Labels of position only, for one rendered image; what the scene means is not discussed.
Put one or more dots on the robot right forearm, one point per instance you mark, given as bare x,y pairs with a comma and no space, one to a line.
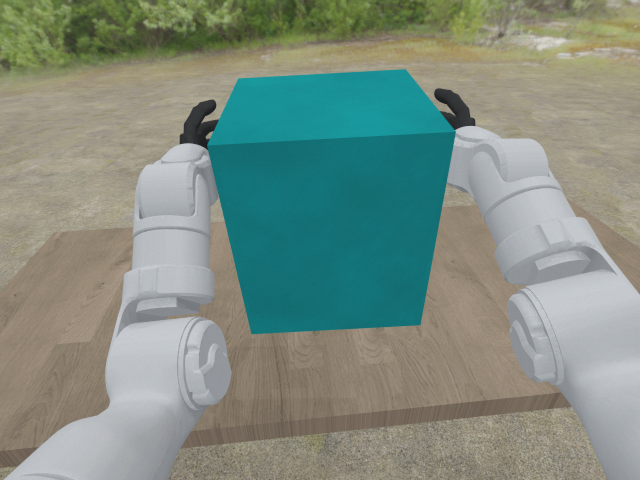
537,234

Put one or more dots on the robot left hand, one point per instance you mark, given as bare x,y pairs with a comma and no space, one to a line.
195,132

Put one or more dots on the robot left forearm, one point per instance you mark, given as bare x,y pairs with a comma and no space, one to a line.
172,227

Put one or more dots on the robot right hand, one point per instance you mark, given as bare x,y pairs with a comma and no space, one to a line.
458,107

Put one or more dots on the robot right upper arm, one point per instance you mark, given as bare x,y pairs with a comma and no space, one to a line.
582,334

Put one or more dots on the carton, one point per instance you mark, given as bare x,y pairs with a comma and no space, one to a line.
331,187

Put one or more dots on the robot left upper arm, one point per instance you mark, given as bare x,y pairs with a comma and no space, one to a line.
161,376

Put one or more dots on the table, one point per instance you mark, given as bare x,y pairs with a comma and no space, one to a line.
58,315

